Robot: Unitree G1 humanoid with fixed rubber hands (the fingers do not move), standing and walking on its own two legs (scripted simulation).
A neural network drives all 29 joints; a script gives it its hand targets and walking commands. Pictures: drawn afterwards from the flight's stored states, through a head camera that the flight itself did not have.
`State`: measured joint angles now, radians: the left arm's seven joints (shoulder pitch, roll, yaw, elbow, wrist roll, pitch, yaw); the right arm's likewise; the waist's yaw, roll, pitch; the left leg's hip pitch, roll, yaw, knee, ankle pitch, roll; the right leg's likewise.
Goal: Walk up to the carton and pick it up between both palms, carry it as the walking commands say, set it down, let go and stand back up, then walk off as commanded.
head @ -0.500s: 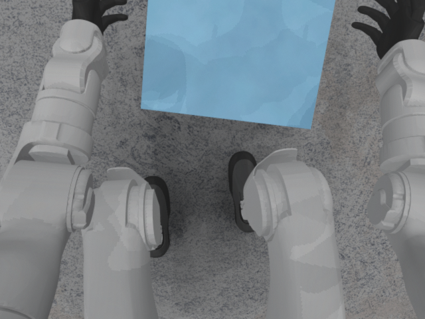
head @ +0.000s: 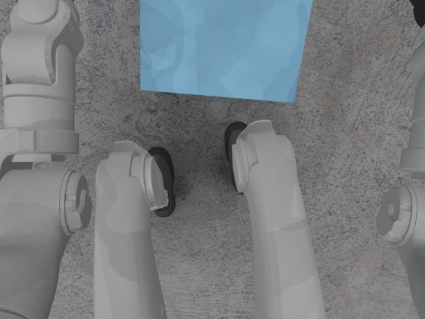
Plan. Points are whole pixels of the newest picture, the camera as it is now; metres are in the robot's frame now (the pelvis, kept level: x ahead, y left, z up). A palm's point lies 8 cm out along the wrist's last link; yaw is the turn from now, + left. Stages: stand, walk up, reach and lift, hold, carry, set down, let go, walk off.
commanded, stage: set down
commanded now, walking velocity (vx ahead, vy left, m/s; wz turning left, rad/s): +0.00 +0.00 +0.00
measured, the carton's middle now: (221, 23) +0.50 -0.10 -0.38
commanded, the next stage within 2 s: let go in 0.90 s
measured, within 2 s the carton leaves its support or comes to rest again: neither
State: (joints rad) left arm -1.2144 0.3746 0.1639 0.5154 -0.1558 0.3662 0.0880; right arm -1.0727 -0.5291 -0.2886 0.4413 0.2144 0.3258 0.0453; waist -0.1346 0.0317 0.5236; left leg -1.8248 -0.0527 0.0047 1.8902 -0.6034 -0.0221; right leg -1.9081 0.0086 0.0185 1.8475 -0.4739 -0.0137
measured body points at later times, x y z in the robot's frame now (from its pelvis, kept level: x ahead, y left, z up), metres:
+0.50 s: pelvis +0.00 +0.01 +0.12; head +0.34 -0.04 +0.41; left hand +0.56 +0.14 +0.01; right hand +0.48 -0.34 +0.02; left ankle +0.10 +0.12 -0.44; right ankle +0.14 -0.11 -0.44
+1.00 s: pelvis +0.08 -0.01 +0.21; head +0.34 -0.04 +0.57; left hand +0.51 +0.17 +0.08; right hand +0.45 -0.31 +0.09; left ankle +0.10 +0.12 -0.44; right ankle +0.14 -0.11 -0.44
